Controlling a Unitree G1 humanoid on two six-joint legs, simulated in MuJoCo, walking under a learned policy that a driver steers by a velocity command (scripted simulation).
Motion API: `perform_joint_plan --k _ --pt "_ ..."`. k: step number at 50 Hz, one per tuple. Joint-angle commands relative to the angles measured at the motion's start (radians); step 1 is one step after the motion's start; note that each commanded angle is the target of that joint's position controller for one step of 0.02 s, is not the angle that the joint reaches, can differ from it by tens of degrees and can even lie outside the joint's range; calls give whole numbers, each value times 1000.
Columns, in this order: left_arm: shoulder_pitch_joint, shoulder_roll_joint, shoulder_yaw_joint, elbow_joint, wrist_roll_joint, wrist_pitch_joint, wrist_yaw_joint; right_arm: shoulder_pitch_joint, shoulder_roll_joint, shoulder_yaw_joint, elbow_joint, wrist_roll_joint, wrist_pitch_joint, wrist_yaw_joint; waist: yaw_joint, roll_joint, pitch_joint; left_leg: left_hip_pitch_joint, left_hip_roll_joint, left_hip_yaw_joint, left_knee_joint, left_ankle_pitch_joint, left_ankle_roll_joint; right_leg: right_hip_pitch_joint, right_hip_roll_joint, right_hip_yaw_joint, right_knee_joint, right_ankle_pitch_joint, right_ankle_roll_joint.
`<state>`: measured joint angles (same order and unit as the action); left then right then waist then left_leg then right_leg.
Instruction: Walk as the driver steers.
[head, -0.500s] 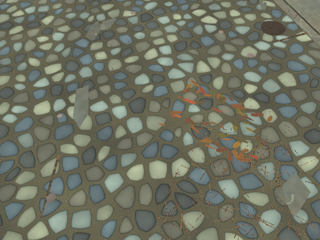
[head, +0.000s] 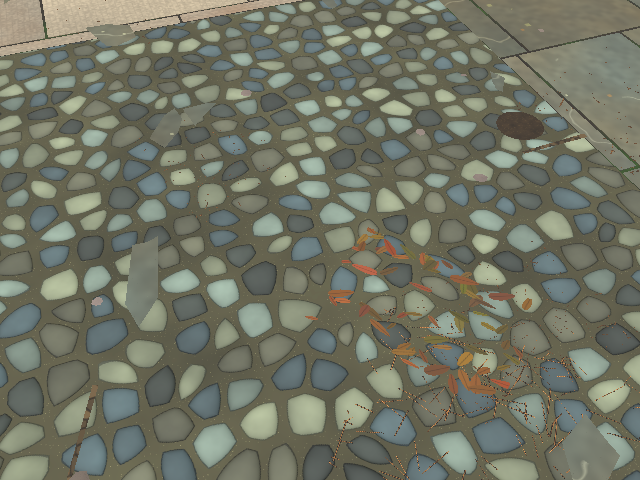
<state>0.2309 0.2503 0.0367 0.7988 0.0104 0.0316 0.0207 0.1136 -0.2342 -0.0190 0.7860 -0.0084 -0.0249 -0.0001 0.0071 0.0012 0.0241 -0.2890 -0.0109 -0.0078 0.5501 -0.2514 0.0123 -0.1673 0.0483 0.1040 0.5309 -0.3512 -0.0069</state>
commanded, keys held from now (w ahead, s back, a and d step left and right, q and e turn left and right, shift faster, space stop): w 0.98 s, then w+q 0.02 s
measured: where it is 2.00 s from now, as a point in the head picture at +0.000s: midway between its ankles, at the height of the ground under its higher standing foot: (312, 313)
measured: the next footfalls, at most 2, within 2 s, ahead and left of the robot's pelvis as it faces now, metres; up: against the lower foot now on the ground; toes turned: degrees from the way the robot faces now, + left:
left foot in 0.60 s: +0.37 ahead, +0.12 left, +0.00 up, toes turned +1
right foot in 1.14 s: +0.65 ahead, -0.13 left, +0.00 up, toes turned +1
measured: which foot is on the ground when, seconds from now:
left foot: down 0.00-0.22, up 0.24-0.58, down 0.60-1.00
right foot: down 0.00-0.62, up 0.64-1.00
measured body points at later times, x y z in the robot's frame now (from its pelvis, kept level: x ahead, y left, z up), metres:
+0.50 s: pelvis +0.13 +0.00 +0.00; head +0.16 -0.02 +0.45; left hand +0.06 +0.26 -0.12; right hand +0.37 -0.23 -0.08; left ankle +0.29 +0.12 -0.70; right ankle -0.03 -0.12 -0.73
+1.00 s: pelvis +0.39 +0.03 +0.01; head +0.41 +0.02 +0.46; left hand +0.58 +0.28 -0.08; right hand +0.40 -0.25 -0.12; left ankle +0.33 +0.12 -0.73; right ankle +0.58 -0.15 -0.68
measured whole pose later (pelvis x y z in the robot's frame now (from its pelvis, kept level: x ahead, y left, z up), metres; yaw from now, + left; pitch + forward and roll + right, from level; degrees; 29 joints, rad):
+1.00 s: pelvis +0.39 +0.03 +0.01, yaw +0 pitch +1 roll +2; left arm 0.12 0.27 0.05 0.78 -0.01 -0.07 0.00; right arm 0.35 -0.27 -0.05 0.91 0.01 -0.08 0.01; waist -0.08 -0.03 0.01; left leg -0.02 -0.08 0.04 0.21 -0.20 0.06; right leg -0.67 -0.13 0.05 0.65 0.08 0.02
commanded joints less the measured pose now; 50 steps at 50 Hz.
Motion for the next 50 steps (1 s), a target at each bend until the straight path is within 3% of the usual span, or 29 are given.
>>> perform_joint_plan --k 1,4,6,7,9,10,11,12,13,14,16,19,22,24,26,28,29,30,31,32,33,34,35,36,37,38,40,44,50 --pt "32 97 27 -30 -6 -9 8 -14 -132 -36 -40 8 -3 -4 -9 13 -48 109 58 -83 -83 -111 64 -112 -25 15 -69 -56 -36" --pt "31 82 25 -45 -19 -40 8 39 -159 -44 -19 22 -15 -9 -21 72 55 70 141 -242 -182 -447 137 -242 -22 -8 7 -203 -61" --pt "20 66 24 -58 -26 -75 1 94 -180 -51 1 21 -30 -9 -23 148 61 104 263 -438 -274 -497 212 -286 -24 -64 111 -116 -58" --pt "15 71 27 -58 -27 -88 -3 104 -186 -53 4 20 -33 -9 -22 150 56 92 291 -484 -292 -472 231 -267 -35 -73 116 -95 -64" --pt "76 69 31 -32 -25 -104 -14 31 -186 -52 -18 25 -30 -5 27 140 33 -12 251 -398 -274 -373 194 -98 -49 -70 11 -56 -95" --pt "151 78 36 -1 -26 -109 -19 -63 -161 -44 -49 29 -28 -3 77 108 36 -87 178 -273 -209 -287 141 1 -67 -32 -79 -53 -119" --pt "226 123 50 33 -29 -115 -18 -127 -110 -30 -82 31 -37 1 98 -19 39 -193 60 -102 -20 -138 72 114 -136 118 -175 -80 -152" --pt "290 207 74 53 -32 -115 -19 -143 -91 -26 -107 29 -60 3 102 -206 39 -372 -38 45 206 -61 13 275 -272 350 -266 25 -208" --pt "307 199 72 46 -20 -116 -21 -151 -139 -37 -111 30 -78 4 123 -231 65 -545 -24 12 351 -274 4 361 -373 476 -281 235 -269" --pt "315 164 61 46 -8 -119 -22 -129 -154 -45 -104 39 -85 9 103 -152 56 -641 12 -22 479 -327 14 429 -394 462 -247 361 -284" --pt "318 132 50 50 -14 -113 -23 -114 -116 -33 -96 44 -83 25 86 -85 38 -743 65 -23 549 -222 33 492 -373 341 -247 452 -251" --pt "278 87 28 46 -20 -90 -14 -166 -70 -19 -116 34 -80 54 69 -96 60 -629 81 35 410 -39 13 345 -286 171 -330 483 -196" --pt "246 130 34 34 -19 -93 1 -236 -33 -1 -143 26 -80 69 70 -103 79 -339 31 82 147 192 -9 106 -213 48 -408 422 -171" --pt "262 167 44 46 -26 -105 2 -243 -78 -12 -153 33 -74 62 58 -126 89 -235 17 65 64 254 0 82 -242 47 -438 392 -165" --pt "254 173 49 56 -32 -109 0 -225 -122 -27 -156 37 -71 53 29 -131 88 -200 14 46 9 250 27 142 -273 38 -403 500 -146" --pt "243 184 55 62 -27 -101 -1 -127 -164 -50 -134 32 -66 41 -33 -144 3 -69 -19 66 1 204 67 204 -271 1 -244 839 -113" --pt "240 176 52 61 -21 -92 0 10 -193 -69 -93 32 -61 33 -99 -134 -82 103 -42 84 -6 195 95 177 -239 -29 -77 957 -91" --pt "237 162 45 48 -9 -88 2 175 -225 -84 -51 31 -55 22 -167 -104 -184 371 41 -3 27 191 132 9 -208 -39 152 832 -64" --pt "356 36 10 30 -9 -99 -5 300 -319 -105 -27 5 -52 19 -132 163 -365 732 325 -471 -47 -48 288 -351 -49 -78 586 301 3" --pt "349 45 8 52 -21 -120 -12 305 -251 -83 -11 16 -51 27 -130 252 -428 702 392 -791 -265 -240 310 -451 2 44 760 -186 -5" --pt "235 135 36 17 -55 -132 -18 208 -208 -69 -16 24 -55 27 -112 185 -215 532 365 -687 -307 -326 263 -556 -58 34 825 -141 -18" --pt "150 150 38 -7 -61 -138 -17 132 -184 -62 -29 22 -57 27 -83 100 -101 360 334 -548 -326 -258 238 -547 -111 -1 794 -55 -34" --pt "115 140 39 -13 -46 -137 -11 79 -164 -56 -30 8 -62 31 -47 46 -36 210 295 -440 -353 -149 225 -505 -148 -18 738 9 -36" --pt "135 127 45 -3 -33 -126 -6 44 -139 -50 -31 -6 -71 34 -4 71 -28 115 251 -354 -376 -73 208 -432 -182 -8 689 54 -39" --pt "166 104 43 9 -30 -112 -5 25 -128 -48 -28 -7 -75 36 21 95 -29 57 229 -307 -404 -49 210 -382 -193 -8 663 73 -36" --pt "179 85 40 17 -27 -101 -3 26 -124 -48 -20 -1 -81 38 31 97 -26 21 220 -272 -424 -24 220 -365 -198 -17 641 80 -29" --pt "132 89 43 -1 -19 -91 2 47 -145 -53 0 3 -90 34 33 82 5 -9 216 -221 -461 6 237 -408 -208 -26 572 142 -9" --pt "-25 88 39 -44 -8 -104 -2 124 -182 -60 33 10 -85 11 -10 35 33 63 207 -154 -473 112 228 -507 -209 -35 334 363 23" --pt "-235 65 18 -104 -24 -125 -32 257 -210 -63 89 29 -61 0 -96 26 63 176 215 -101 -429 154 201 -460 -152 -78 53 459 28"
